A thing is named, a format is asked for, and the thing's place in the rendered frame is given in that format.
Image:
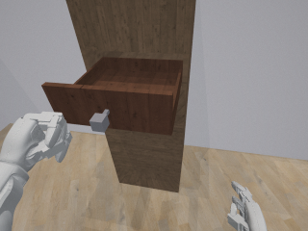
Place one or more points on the drawer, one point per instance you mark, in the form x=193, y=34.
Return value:
x=141, y=95

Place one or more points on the handle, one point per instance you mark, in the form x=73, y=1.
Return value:
x=100, y=122

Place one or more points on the right robot hand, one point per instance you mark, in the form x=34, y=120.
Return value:
x=250, y=217

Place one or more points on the cabinet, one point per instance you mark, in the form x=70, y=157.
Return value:
x=141, y=29

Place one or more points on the left robot hand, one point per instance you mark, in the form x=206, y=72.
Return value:
x=34, y=137

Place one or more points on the robot left forearm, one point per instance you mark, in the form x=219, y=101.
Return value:
x=12, y=180

